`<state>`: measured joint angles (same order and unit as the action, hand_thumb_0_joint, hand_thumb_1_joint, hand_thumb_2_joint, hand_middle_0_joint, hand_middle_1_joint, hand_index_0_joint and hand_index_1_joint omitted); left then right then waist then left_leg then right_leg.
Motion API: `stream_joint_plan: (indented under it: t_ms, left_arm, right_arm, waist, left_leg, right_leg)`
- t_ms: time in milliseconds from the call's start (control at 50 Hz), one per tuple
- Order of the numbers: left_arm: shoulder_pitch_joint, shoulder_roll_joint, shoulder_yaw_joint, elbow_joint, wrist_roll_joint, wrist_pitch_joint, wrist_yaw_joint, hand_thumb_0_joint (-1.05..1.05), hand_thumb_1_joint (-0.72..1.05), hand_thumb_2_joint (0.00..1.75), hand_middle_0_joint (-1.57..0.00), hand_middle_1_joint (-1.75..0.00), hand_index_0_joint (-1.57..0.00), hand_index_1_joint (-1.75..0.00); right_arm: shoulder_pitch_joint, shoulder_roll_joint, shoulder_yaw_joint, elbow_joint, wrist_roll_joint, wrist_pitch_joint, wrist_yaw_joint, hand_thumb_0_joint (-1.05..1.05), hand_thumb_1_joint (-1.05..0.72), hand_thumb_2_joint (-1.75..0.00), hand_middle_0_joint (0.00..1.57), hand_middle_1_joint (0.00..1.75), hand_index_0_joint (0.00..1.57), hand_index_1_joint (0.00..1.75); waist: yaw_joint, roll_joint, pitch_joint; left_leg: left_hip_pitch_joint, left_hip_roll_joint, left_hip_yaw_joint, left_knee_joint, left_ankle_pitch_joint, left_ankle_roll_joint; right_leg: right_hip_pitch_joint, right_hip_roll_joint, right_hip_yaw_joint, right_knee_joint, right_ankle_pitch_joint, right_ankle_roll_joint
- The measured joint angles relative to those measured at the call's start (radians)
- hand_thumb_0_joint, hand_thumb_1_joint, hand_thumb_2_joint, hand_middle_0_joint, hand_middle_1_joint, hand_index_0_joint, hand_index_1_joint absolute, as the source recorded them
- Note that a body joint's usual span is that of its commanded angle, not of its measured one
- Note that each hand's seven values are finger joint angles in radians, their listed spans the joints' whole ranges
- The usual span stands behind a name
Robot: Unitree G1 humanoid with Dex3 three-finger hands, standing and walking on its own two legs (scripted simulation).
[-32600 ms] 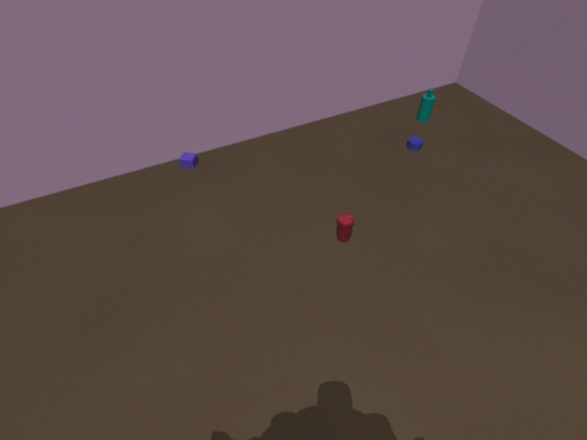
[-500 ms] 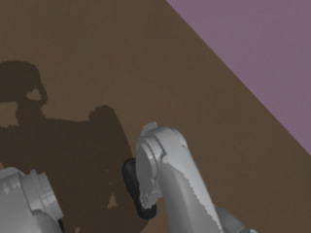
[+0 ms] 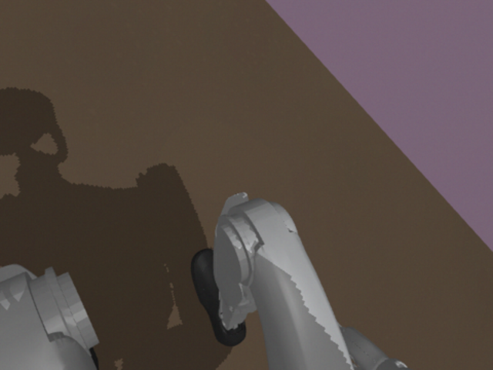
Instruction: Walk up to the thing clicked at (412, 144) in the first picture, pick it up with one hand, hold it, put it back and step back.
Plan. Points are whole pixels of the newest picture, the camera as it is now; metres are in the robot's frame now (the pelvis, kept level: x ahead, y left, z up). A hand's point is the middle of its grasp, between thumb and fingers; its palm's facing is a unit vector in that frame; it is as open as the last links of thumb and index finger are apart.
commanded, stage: close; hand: left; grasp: from above
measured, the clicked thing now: out of the picture +0.45 +0.38 -0.28
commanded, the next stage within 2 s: settle in 1.30 s
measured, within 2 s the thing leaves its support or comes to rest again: leaves its support in 1.70 s
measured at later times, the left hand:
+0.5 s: hand out of the picture +0.43 +0.37 -0.25, palm faces -0.45 -0.18 -0.88, open 11.9 cm
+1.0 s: hand out of the picture +0.44 +0.37 -0.25, palm faces -0.43 -0.18 -0.88, open 10.1 cm
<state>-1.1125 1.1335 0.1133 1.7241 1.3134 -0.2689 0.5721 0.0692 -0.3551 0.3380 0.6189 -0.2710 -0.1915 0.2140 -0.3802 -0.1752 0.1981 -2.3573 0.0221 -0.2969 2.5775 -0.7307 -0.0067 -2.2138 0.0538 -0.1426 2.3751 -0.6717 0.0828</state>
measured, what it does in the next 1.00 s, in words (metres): stands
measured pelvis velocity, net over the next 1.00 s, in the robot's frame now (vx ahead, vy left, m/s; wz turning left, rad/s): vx -0.01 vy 0.00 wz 0.00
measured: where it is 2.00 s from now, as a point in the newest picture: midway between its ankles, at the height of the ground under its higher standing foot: (161, 350)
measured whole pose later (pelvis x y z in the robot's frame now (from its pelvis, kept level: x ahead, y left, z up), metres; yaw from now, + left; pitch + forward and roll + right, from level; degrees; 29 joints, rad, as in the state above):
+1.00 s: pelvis -0.01 +0.00 +0.00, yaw +0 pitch +26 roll -16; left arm -1.12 1.16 0.11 1.74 1.29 -0.26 0.55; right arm 0.08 -0.37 0.36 0.60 -0.27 -0.19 0.20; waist -0.39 -0.18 0.22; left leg -2.36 0.03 -0.29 2.57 -0.71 0.00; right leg -2.21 0.06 -0.14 2.36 -0.65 0.08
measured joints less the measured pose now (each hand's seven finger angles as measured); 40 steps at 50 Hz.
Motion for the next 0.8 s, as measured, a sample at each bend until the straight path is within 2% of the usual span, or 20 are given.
stream_joint_plan:
  t_ms: [160,280,360,480,620,800]
  left_arm:
    - [-0.007,0.002,-0.006,0.008,-0.021,0.029,-0.022,0.0,-0.32,0.84,-0.13,-1.07,-0.18,-1.02]
    - [0.003,0.004,-0.011,0.012,-0.034,0.019,-0.049,0.0,-0.27,0.8,-0.17,-1.05,-0.21,-0.99]
    - [0.008,0.012,-0.011,0.001,-0.029,0.0,-0.061,0.0,-0.23,0.77,-0.2,-1.03,-0.25,-0.97]
    - [0.01,0.021,-0.015,-0.014,-0.01,-0.028,-0.048,0.0,-0.16,0.73,-0.25,-0.99,-0.3,-0.93]
    - [0.001,0.019,-0.017,0.005,0.008,-0.022,-0.013,0.0,-0.08,0.7,-0.3,-0.96,-0.36,-0.9]
    - [-0.007,0.022,-0.013,0.025,-0.001,0.004,0.0,0.0,-0.01,0.63,-0.34,-0.9,-0.45,-0.86]
  right_arm:
    - [0.001,0.0,-0.001,-0.009,0.009,0.004,-0.004,0.0,-0.9,-0.9,0.2,0.3,0.2,0.3]
    - [0.005,-0.001,0.003,-0.012,0.013,0.013,-0.009,0.0,-0.9,-0.9,0.2,0.3,0.2,0.3]
    - [0.006,-0.004,0.008,-0.013,0.014,0.017,-0.013,0.0,-0.89,-0.9,0.2,0.3,0.2,0.3]
    - [0.002,-0.003,0.01,-0.008,0.007,0.022,-0.016,0.0,-0.89,-0.9,0.2,0.3,0.2,0.3]
    - [-0.003,-0.002,0.011,-0.01,0.001,0.017,-0.015,0.0,-0.89,-0.89,0.2,0.3,0.2,0.3]
    - [-0.001,-0.004,0.019,-0.021,0.0,0.004,-0.013,0.0,-0.89,-0.89,0.2,0.3,0.2,0.3]
  waist:
    - [-0.004,0.013,-0.01]
    - [-0.001,0.015,-0.009]
    - [0.003,0.008,-0.001]
    - [0.007,-0.007,0.007]
    - [-0.001,-0.005,0.003]
    - [-0.01,-0.002,0.012]
  left_leg:
    - [-0.007,0.001,0.005,-0.009,0.01,0.006]
    - [-0.004,0.001,0.009,-0.017,0.015,0.009]
    - [-0.001,0.0,0.007,-0.017,0.016,0.008]
    - [0.004,0.001,0.003,-0.011,0.013,0.006]
    - [0.002,0.001,0.0,-0.006,0.012,0.008]
    - [-0.002,0.003,0.004,-0.01,0.024,0.013]
  right_leg:
    - [-0.003,-0.001,0.001,-0.01,0.007,-0.003]
    - [0.001,-0.002,0.003,-0.017,0.01,-0.004]
    - [0.004,-0.003,0.002,-0.017,0.011,-0.003]
    - [0.008,-0.001,-0.001,-0.014,0.012,-0.001]
    - [0.009,0.0,-0.004,-0.013,0.013,-0.005]
    - [0.006,0.002,-0.001,-0.017,0.024,-0.004]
